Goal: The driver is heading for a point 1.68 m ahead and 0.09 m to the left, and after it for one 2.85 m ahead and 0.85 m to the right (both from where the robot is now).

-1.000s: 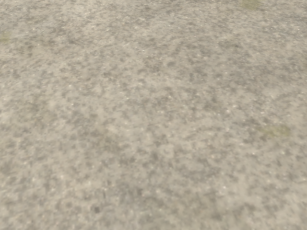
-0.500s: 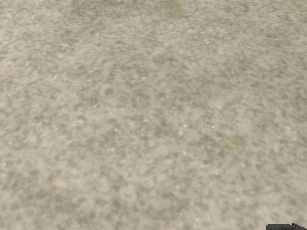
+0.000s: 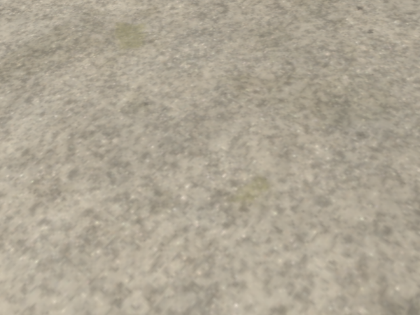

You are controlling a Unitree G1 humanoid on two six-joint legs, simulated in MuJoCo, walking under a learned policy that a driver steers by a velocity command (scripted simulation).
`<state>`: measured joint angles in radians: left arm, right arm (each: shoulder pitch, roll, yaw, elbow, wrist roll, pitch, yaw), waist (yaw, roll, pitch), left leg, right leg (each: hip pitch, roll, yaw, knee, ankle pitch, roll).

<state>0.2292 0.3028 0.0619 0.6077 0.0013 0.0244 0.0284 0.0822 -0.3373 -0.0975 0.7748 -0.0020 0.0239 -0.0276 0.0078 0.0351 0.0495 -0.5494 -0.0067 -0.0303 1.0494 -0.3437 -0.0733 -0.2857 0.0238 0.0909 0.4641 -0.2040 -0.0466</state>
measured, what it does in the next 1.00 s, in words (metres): walks ahead: left foot, then right foot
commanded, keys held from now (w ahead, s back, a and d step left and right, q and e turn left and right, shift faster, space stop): e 0.10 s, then no key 0.38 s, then w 0.52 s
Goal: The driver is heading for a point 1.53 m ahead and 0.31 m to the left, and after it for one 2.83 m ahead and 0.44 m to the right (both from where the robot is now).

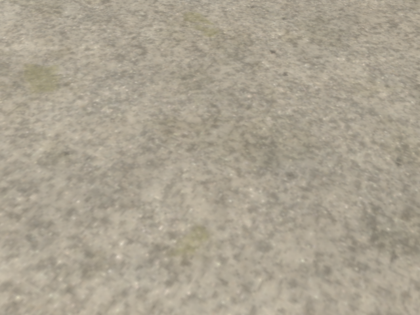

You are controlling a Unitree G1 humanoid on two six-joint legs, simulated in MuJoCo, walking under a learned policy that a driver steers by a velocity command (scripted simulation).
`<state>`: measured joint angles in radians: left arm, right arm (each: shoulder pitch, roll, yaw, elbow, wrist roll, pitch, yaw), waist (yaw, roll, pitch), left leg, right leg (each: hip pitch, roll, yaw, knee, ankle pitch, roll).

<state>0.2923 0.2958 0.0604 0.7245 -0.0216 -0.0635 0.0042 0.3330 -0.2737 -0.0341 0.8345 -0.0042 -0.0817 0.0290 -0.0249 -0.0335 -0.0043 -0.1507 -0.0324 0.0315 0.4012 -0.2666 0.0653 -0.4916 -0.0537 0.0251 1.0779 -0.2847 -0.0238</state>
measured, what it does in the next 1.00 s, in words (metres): walks ahead: right foot, then left foot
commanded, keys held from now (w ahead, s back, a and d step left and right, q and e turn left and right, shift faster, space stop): w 1.00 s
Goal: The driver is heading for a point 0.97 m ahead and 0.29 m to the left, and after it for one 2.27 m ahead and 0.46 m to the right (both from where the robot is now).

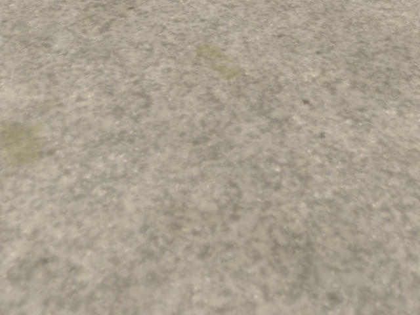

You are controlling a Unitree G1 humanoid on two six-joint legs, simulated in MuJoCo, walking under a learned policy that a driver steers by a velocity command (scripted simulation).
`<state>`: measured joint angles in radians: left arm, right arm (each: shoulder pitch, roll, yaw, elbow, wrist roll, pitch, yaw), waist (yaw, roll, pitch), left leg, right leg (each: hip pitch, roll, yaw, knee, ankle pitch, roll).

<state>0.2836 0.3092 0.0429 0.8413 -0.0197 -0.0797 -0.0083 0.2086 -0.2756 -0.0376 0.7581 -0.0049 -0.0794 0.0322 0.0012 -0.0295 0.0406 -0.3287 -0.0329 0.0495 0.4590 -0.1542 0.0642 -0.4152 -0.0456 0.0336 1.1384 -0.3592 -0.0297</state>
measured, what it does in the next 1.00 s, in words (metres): walks ahead, turning left: right foot, then left foot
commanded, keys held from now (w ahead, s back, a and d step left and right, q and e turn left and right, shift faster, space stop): w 0.34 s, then w+q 0.66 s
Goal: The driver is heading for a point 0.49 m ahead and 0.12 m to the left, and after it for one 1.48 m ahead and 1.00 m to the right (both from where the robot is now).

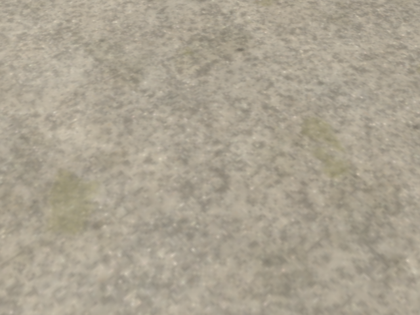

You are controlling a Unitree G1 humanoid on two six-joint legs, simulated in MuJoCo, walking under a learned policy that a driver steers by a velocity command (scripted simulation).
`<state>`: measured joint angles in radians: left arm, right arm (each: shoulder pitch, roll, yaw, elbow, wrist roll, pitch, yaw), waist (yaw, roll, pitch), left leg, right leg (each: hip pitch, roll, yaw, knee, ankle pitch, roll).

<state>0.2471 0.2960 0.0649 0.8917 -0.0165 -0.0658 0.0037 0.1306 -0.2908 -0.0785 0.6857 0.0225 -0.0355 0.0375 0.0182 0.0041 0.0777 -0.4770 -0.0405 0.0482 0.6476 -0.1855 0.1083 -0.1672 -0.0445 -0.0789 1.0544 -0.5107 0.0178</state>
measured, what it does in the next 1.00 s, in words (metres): walks ahead: right foot, then left foot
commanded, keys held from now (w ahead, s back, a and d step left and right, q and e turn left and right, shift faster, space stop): w+q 0.48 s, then e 0.52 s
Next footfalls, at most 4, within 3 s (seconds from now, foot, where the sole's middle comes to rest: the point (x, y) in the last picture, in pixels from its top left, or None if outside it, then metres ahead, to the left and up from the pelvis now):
0.42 right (254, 313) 0.44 -0.10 -0.75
0.82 left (166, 292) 0.50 0.16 -0.75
1.20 right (252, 294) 0.50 -0.10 -0.75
1.70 left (182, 279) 0.54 0.12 -0.75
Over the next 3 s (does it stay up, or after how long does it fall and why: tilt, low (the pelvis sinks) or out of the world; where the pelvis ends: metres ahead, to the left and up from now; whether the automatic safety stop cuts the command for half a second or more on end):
stays up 0.55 -0.17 0.01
